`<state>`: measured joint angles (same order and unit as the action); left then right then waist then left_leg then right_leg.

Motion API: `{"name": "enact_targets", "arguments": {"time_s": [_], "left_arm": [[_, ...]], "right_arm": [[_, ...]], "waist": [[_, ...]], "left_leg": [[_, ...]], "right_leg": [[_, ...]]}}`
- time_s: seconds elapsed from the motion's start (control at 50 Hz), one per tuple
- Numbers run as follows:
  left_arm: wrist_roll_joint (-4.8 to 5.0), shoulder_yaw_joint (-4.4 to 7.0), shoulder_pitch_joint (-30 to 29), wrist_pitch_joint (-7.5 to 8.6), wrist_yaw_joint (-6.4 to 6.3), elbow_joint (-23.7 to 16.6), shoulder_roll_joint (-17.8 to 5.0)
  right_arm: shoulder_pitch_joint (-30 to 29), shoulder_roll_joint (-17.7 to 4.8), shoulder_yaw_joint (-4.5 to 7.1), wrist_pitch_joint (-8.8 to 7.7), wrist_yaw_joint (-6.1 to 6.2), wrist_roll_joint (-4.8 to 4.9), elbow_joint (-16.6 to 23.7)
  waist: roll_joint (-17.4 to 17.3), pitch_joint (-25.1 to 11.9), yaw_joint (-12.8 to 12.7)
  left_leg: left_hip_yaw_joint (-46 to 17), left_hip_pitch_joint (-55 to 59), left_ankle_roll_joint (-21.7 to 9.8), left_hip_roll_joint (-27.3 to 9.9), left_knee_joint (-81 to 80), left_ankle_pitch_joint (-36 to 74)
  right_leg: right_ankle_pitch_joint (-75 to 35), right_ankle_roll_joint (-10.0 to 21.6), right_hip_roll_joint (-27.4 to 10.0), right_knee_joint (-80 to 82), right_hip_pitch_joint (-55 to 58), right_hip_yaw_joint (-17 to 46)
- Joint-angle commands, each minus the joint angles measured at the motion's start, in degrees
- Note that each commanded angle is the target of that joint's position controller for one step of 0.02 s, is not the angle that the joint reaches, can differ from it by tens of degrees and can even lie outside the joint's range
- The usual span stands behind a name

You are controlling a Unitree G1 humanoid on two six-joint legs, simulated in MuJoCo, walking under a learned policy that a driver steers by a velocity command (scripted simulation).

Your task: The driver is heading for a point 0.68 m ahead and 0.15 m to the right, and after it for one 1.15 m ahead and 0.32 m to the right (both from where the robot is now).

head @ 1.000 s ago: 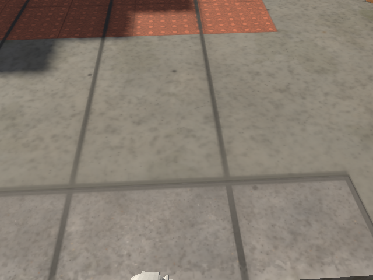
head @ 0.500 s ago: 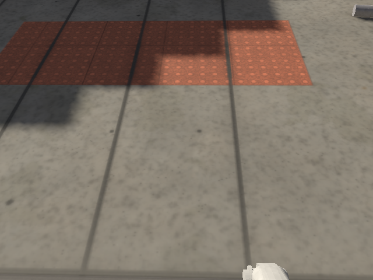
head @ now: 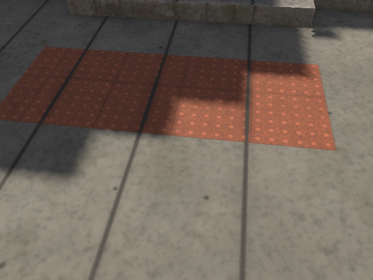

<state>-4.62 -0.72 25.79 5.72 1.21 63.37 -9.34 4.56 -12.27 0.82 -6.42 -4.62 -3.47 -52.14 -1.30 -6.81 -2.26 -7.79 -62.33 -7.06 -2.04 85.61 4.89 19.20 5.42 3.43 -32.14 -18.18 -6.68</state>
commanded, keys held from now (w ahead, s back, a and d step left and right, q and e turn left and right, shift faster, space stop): w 0.22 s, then w+e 0.68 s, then e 0.10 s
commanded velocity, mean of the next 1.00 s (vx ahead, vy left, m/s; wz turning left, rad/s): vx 0.49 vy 0.00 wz -0.33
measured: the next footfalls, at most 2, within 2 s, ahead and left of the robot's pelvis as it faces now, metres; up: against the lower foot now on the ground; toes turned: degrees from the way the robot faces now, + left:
left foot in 0.32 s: +0.37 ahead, +0.16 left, +0.00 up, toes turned +1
right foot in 0.88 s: +0.61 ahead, -0.13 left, +0.00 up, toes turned -23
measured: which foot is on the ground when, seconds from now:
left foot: up 0.00-0.30, down 0.32-0.90, up 0.92-1.00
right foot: down 0.00-0.36, up 0.38-0.86, down 0.88-1.00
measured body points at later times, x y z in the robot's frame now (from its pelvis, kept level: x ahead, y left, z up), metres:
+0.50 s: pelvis +0.29 +0.07 +0.01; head +0.30 +0.07 +0.46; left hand +0.32 +0.29 -0.14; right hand +0.36 -0.17 -0.12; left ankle +0.33 +0.16 -0.73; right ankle +0.18 -0.06 -0.62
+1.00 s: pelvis +0.53 -0.03 +0.00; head +0.57 -0.05 +0.44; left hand +0.76 +0.16 -0.12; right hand +0.53 -0.32 -0.13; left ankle +0.45 +0.16 -0.60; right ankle +0.58 -0.12 -0.73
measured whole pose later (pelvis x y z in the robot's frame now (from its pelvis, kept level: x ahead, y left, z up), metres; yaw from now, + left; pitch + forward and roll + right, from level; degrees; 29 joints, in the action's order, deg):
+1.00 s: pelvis +0.53 -0.03 +0.00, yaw -23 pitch +2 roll +1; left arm 0.3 5.6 6.5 2.1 1.2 46.1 -13.9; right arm 8.7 -14.4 4.7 -7.0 1.6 1.3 -51.5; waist -0.1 4.3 -0.6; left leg 0.2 -21.5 1.5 -2.8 75.2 -24.4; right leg 9.6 5.4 3.9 -32.6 -25.0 -2.4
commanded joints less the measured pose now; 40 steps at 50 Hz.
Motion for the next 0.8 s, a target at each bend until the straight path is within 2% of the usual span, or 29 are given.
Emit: {"name": "enact_targets", "arguments": {"time_s": [0.02, 0.04, 0.08, 0.12, 0.22, 0.24, 0.28, 0.3, 0.32, 0.34, 0.36, 0.38, 0.4, 0.42, 0.44, 0.46, 0.48, 0.5, 0.52, 0.54, 0.56, 0.58, 0.6, 0.62, 0.66, 0.7, 0.76, 0.8], "left_arm": [[-0.52, 0.37, 1.4, 1.95, 0.27, -3.6, -3.5], [-0.27, 0.52, 2.6, 1.87, 0.64, -3.7, -3.5], [0.38, 0.42, 3.8, 1.95, 1.33, -4.1, -3.3], [1.22, 0.39, 5.4, 2.15, 1.75, -3.5, -3.4], [2.11, 1.11, 9.2, 2.24, 2.16, 0.1, -3.7], [2.14, 1.20, 9.5, 2.05, 2.24, 0.6, -3.4], [2.33, 2.24, 7.3, 1.55, 2.25, 0.4, -5.1], [2.47, 2.95, 5.0, 1.22, 2.22, -0.3, -6.4], [1.95, 3.44, 4.4, 1.34, 2.04, -1.1, -6.8], [1.76, 2.76, 6.4, 1.76, 1.17, -2.2, -3.5], [1.65, 0.83, 11.0, 2.47, 1.22, -4.6, 1.5], [2.30, 1.57, 4.7, 1.61, 2.60, -4.8, -0.7], [2.91, 3.40, -2.7, 1.06, 3.16, -6.1, -2.6], [2.86, 4.16, -5.0, 1.37, 2.64, -5.7, -3.5], [1.61, 4.12, -3.3, 1.56, 2.03, -5.4, -2.0], [0.86, 3.56, -4.2, 1.36, 1.89, -5.6, 1.0], [0.76, 3.14, -4.8, 0.88, 1.98, -6.0, 3.5], [1.22, 3.08, -5.2, 0.46, 2.24, -6.2, 4.5], [1.51, 3.19, -6.0, 0.41, 2.57, -6.4, 4.4], [10.03, 6.11, -10.0, -1.43, -1.45, -10.5, -3.3], [10.03, 5.97, -11.5, -2.18, -2.83, -11.5, -3.8], [8.48, 6.07, -12.3, -2.58, -3.28, -12.1, -3.5], [7.38, 6.09, -13.5, -2.84, -3.12, -13.1, -3.1], [6.77, 6.10, -14.9, -3.00, -2.65, -14.0, -3.1], [6.42, 5.88, -18.4, -3.09, -1.44, -15.1, -3.0], [6.13, 5.63, -23.1, -3.49, -0.67, -16.5, -3.0], [6.09, 5.20, -29.3, -3.97, 0.30, -19.1, -3.1], [6.00, 5.39, -30.9, -4.16, 0.94, -20.7, -4.1]], "right_arm": [[-5.0, -0.5, 0.01, -0.05, 0.06, 0.11, 3.7], [-5.7, 0.2, 0.03, 0.24, 0.21, 0.23, 3.9], [-8.5, 0.6, 0.34, 1.10, -0.12, -0.20, 5.0], [-12.7, 0.4, 0.94, 2.30, -0.30, 0.09, 6.7], [-19.1, 1.1, 2.15, 3.90, 0.58, 1.17, 9.8], [-20.2, 1.3, 2.41, 4.03, 0.82, 1.15, 10.3], [-20.1, 0.7, 3.26, 3.82, 1.48, 1.32, 10.8], [-17.5, -0.4, 3.95, 3.27, 1.92, 1.84, 10.2], [-12.9, -2.2, 4.83, 2.54, 2.60, 2.37, 9.0], [-3.7, -4.6, 5.43, 1.95, 3.14, 2.30, 6.6], [9.5, -5.0, 4.80, 1.47, 3.41, 1.87, 3.6], [23.3, -4.5, 5.19, 1.78, 4.33, 0.49, -2.0], [21.6, -6.1, 6.15, 1.00, 5.43, -0.56, -3.4], [15.3, -5.5, 6.11, 0.78, 6.29, 0.08, -2.9], [12.8, -1.6, 5.09, 1.09, 6.37, 0.78, -3.0], [9.9, 2.5, 3.89, 1.11, 6.15, 1.21, -2.5], [8.3, 4.5, 3.36, 1.04, 5.94, 1.24, -2.1], [7.9, 5.4, 3.10, 0.73, 5.91, 0.89, -1.9], [8.2, 5.4, 3.08, 0.44, 5.83, 0.40, -2.1], [5.9, -1.4, 3.94, -0.29, 5.32, 3.66, -2.6], [5.3, -1.9, 3.98, -0.41, 5.44, 3.89, -2.5], [6.3, -2.2, 3.92, -0.38, 5.79, 3.36, -3.0], [7.5, -2.3, 3.88, -0.13, 6.25, 2.90, -3.7], [7.7, -3.2, 3.95, -0.04, 6.61, 2.52, -3.9], [8.9, -3.8, 4.00, -0.23, 7.14, 2.31, -3.9], [12.1, -5.2, 4.36, -0.27, 7.50, 2.93, -4.5], [16.0, -7.2, 5.18, 0.71, 7.73, 3.72, -5.2], [15.7, -8.7, 5.77, 1.48, 7.69, 4.08, -4.7]], "waist": [[4.4, 2.1, 0.1], [5.2, 2.7, -0.1], [5.8, 3.9, -0.6], [6.3, 6.6, -1.2], [6.2, 10.7, -1.6], [6.0, 10.7, -1.4], [6.5, 9.1, 0.4], [6.0, 7.1, 2.5], [6.0, 2.8, 3.8], [2.4, -8.2, 4.6], [-10.6, -19.9, 7.3], [-11.7, -18.3, 12.4], [-7.0, -3.7, 12.2], [-5.3, 4.0, 9.3], [-3.1, 2.8, 6.3], [-1.5, 3.3, 4.2], [-0.7, 3.1, 2.7], [-0.7, 3.4, 1.9], [-0.7, 4.1, 1.8], [-0.2, 6.3, -0.6], [-0.9, 6.8, -0.6], [-0.7, 7.8, -0.5], [-1.4, 8.7, -0.6], [-2.2, 9.2, -0.8], [-2.4, 9.5, 0.1], [-0.6, 10.0, 2.2], [0.1, 11.6, 4.7], [-0.8, 11.4, 4.4]], "left_leg": [[2.7, -4.6, 2.9, -2.6, -11.8, 4.0], [3.8, -3.0, 3.4, -3.1, -16.5, 6.4], [7.0, 4.2, 4.1, -3.6, -24.3, 10.2], [8.2, 7.9, 4.5, -3.3, -31.9, 9.9], [9.3, 11.8, 4.0, -1.7, -50.1, -1.4], [9.8, 15.1, 3.8, -1.2, -52.7, -4.4], [11.6, 24.4, 3.0, 0.7, -55.4, -9.2], [12.8, 31.9, 1.9, 1.9, -57.8, -7.8], [12.7, 45.4, -0.2, 2.5, -54.6, -4.2], [9.1, 67.8, -5.9, -2.4, -47.5, 7.6], [-9.8, 95.1, -15.5, -14.5, -55.2, -0.2], [-22.9, 95.7, -14.3, -20.8, -66.4, -8.9], [-18.1, 80.4, -8.1, -18.5, -69.3, -19.9], [-11.5, 66.7, -5.8, -17.7, -71.2, -19.9], [-7.2, 60.2, -6.3, -17.6, -72.8, -13.6], [-3.3, 55.8, -5.8, -16.8, -74.0, -7.5], [-0.5, 53.7, -5.8, -16.1, -75.4, -4.3], [1.9, 53.3, -5.9, -15.6, -76.6, -2.9], [4.5, 53.6, -6.0, -15.1, -77.9, -2.2], [6.5, 53.3, -2.1, -13.9, -77.3, -3.9], [7.7, 51.8, -1.4, -14.2, -77.8, -4.2], [8.8, 50.5, -1.6, -14.5, -78.2, -4.1], [10.3, 49.8, -1.8, -14.4, -78.4, -3.9], [12.3, 48.8, -1.8, -13.5, -78.5, -3.5], [16.1, 48.8, -1.1, -11.6, -78.3, -3.0], [17.7, 52.6, -0.7, -12.0, -78.2, -1.3], [19.2, 62.8, -0.3, -14.4, -75.4, 2.8], [20.8, 66.5, 0.4, -15.2, -71.3, 13.8]], "right_leg": [[-29.0, 5.2, -13.7, 14.5, 10.8, 13.5], [-31.0, 5.7, -14.0, 15.2, 11.6, 12.8], [-32.6, 6.3, -14.1, 17.9, 10.0, 10.5], [-32.8, 6.7, -15.4, 20.4, 12.0, 10.5], [-39.2, 6.8, -18.2, 20.9, 28.0, 10.5], [-41.0, 7.0, -18.5, 20.2, 28.5, 10.6], [-51.8, 6.8, -19.0, 17.1, 27.9, 10.6], [-58.2, 5.8, -18.0, 13.7, 26.7, 9.6], [-62.6, 3.3, -15.3, 9.0, 21.0, 8.8], [-51.6, -0.2, -11.2, -1.2, 10.4, 7.8], [-21.7, -4.2, -1.8, -16.9, -12.2, 6.7], [11.4, -4.2, 1.4, -31.1, -20.0, 8.7], [6.0, -1.4, -3.2, -42.2, -25.0, 12.7], [1.8, 0.1, -7.0, -44.7, -24.8, 12.7], [-0.9, 1.7, -8.8, -42.9, -20.5, 13.1], [-4.1, 2.2, -10.2, -42.1, -17.6, 13.4], [-4.2, 2.0, -10.7, -41.7, -16.4, 12.8], [-4.5, 2.0, -10.6, -41.9, -17.3, 12.7], [-5.5, 2.1, -10.5, -41.7, -19.4, 12.8], [-5.9, -0.3, -11.6, -40.8, -23.0, 12.6], [-7.9, -1.4, -12.1, -38.7, -24.7, 13.1], [-10.3, -2.2, -12.1, -37.0, -25.7, 13.1], [-12.7, -3.0, -11.9, -35.2, -26.8, 12.7], [-15.6, -3.2, -11.9, -32.1, -26.5, 12.0], [-21.5, -2.6, -11.6, -24.1, -23.9, 9.8], [-23.3, -2.0, -11.0, -17.3, -22.9, 7.8], [-20.1, -0.9, -10.2, -10.5, -25.9, 5.7], [-14.3, 0.4, -8.2, -7.4, -23.2, 2.7]]}}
